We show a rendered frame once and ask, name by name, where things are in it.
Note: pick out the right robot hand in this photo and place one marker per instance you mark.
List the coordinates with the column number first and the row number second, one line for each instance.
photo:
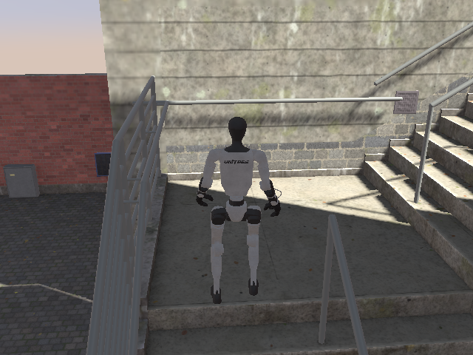
column 277, row 208

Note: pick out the left robot hand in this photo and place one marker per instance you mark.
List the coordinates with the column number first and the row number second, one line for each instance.
column 199, row 200

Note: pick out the humanoid robot torso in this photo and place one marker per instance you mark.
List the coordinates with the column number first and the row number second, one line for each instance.
column 236, row 169

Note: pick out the left robot foot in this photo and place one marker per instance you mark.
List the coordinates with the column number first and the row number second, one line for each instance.
column 216, row 297

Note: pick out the right robot forearm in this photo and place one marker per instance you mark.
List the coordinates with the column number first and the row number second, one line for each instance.
column 271, row 195

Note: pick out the left robot forearm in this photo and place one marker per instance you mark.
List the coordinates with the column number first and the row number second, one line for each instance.
column 201, row 191

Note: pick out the robot right upper arm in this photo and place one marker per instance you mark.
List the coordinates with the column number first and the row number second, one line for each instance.
column 260, row 157

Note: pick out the robot left upper arm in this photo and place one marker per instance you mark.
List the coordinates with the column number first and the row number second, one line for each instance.
column 213, row 156

